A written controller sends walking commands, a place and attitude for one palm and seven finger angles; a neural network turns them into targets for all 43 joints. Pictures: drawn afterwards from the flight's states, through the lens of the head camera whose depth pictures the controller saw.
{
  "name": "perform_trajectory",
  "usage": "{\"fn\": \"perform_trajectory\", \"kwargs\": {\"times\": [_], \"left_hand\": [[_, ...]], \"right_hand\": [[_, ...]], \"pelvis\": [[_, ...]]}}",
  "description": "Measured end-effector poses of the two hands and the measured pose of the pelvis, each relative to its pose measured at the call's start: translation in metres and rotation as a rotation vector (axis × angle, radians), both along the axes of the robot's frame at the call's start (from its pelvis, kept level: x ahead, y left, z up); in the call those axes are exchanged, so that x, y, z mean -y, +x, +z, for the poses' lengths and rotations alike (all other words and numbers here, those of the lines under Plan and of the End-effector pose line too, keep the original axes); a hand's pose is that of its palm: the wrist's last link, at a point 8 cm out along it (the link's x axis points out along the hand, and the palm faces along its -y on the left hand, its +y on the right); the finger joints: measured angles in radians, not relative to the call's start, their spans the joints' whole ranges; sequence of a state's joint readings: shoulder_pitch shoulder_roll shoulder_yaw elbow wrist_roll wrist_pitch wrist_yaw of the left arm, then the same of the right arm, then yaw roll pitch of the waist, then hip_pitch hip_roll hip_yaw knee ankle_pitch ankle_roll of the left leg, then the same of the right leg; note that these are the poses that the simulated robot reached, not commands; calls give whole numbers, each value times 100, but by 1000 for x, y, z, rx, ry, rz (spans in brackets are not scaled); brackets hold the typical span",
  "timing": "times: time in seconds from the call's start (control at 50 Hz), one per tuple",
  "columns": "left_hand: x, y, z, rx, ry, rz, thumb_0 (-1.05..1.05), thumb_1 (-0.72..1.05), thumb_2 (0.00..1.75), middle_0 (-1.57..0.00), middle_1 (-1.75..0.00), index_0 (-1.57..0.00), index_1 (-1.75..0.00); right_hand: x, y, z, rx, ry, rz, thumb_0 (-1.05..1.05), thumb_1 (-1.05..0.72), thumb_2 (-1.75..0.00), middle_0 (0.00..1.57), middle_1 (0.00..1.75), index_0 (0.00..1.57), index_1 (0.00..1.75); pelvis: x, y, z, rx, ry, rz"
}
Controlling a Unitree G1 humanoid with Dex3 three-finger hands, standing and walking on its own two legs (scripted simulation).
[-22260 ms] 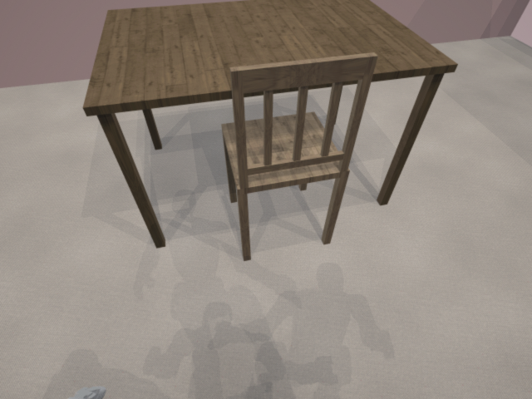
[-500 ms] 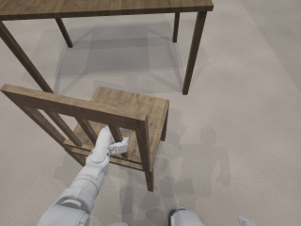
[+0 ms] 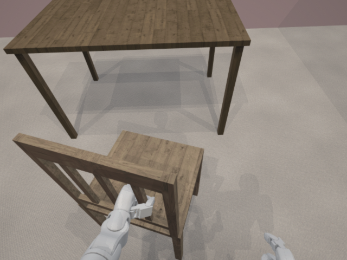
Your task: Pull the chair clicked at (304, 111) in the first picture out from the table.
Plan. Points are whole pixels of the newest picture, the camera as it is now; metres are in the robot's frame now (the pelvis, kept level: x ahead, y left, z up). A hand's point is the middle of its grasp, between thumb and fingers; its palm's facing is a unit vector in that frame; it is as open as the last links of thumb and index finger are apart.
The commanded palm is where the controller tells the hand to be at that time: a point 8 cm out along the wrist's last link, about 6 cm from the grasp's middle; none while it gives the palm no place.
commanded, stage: stop walking, hand still on the chair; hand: left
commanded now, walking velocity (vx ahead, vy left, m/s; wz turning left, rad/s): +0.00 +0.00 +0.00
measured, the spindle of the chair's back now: (111, 193) +0.31 +0.20 -0.09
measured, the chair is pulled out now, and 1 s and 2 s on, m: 0.60 0.60 0.60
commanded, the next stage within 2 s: open the thumb and straighten the fingers in 0.22 s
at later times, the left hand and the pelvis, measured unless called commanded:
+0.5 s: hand (146, 205) +0.26 +0.09 -0.06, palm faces -0.14 -0.99 -0.09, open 6.4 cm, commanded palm +0.24 +0.15 -0.05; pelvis +0.01 +0.01 -0.01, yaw +1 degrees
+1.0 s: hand (141, 208) +0.26 +0.10 -0.08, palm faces -0.13 -0.98 -0.12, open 16.7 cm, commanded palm +0.25 +0.15 -0.05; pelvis +0.01 +0.01 -0.04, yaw +3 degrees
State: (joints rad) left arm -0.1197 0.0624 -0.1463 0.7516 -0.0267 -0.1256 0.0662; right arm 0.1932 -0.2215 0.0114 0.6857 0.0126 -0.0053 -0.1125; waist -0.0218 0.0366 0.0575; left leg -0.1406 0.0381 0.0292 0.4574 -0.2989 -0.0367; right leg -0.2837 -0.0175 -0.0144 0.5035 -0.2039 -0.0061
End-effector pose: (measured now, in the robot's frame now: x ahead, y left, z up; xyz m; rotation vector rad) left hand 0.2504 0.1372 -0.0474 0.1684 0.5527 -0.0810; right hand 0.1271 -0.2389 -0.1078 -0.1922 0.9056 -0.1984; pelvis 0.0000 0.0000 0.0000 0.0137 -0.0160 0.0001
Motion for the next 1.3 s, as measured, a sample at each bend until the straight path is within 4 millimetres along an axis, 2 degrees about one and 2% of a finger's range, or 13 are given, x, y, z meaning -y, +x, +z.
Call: {"fn": "perform_trajectory", "kwargs": {"times": [0.16, 0.34, 0.42, 0.52, 0.62, 0.72, 0.84, 0.98, 1.06, 1.2, 1.3], "left_hand": [[0, 0, 0, 1, -5, -10, 9, 67, 77, -37, -135, -49, -144], [0, 0, 0, 1, -6, -18, 9, 68, 77, -37, -136, -49, -144], [-2, 2, -4, 13, -52, 2, 7, 65, 76, -39, -138, -49, -144], [-7, 1, -1, 68, -52, -28, 5, 44, 66, -43, -140, -49, -144], [-10, 3, -5, 57, -40, -32, 2, 3, 47, -44, -137, -48, -140], [-19, 4, -9, 19, -19, -17, 1, -29, 32, -40, -120, -42, -122], [-14, 4, -6, 13, -28, -22, 0, -46, 23, -30, -87, -29, -87], [-18, 0, -11, -4, -25, -7, -1, -52, 21, -14, -40, -14, -40], [-21, -4, -11, -5, -14, -8, -1, -53, 20, -7, -20, -7, -20], [-16, -8, -11, -2, -32, -5, -1, -54, 20, -2, -5, -2, -5], [-24, -24, -15, -20, -25, 10, -1, -54, 20, -1, -2, -1, -2]], "right_hand": [[-8, 13, 5, 7, 0, 12, 1, -91, -89, 20, 30, 21, 30], [-15, 2, -2, -47, 14, 7, 1, -91, -89, 20, 30, 21, 30], [-13, -3, -5, -38, 59, -10, 1, -91, -89, 20, 30, 21, 30], [-4, -5, -8, 5, 56, 3, 1, -91, -89, 20, 30, 21, 30], [1, -1, -15, 30, 39, 17, 1, -91, -89, 20, 30, 21, 30], [-2, 7, -20, 62, 35, 23, 1, -91, -89, 20, 30, 20, 30], [-12, 19, -24, 96, 45, 49, 1, -91, -89, 20, 30, 20, 30], [-18, 31, -24, 115, 51, 74, 1, -91, -89, 20, 30, 21, 30], [-18, 37, -24, 128, 44, 83, 1, -91, -89, 20, 30, 21, 30], [-14, 42, -24, 137, 26, 90, 1, -91, -89, 20, 30, 21, 30], [-12, 45, -21, 151, 19, 85, 1, -91, -89, 20, 30, 21, 30]], "pelvis": [[-3, 5, 0, -5, -2, 2], [-6, 8, 1, -10, -3, 5], [-6, 9, -5, -68, 3, 21], [-7, 6, -16, -125, 4, 22], [-10, 4, -27, -161, 4, 25], [-12, 4, -33, -181, 2, 31], [-13, 6, -38, -193, -2, 43], [-10, 10, -42, -207, -3, 47], [-10, 11, -44, -211, -8, 55], [-9, 14, -46, -220, -8, 60], [-8, 16, -49, -227, -9, 59]]}}
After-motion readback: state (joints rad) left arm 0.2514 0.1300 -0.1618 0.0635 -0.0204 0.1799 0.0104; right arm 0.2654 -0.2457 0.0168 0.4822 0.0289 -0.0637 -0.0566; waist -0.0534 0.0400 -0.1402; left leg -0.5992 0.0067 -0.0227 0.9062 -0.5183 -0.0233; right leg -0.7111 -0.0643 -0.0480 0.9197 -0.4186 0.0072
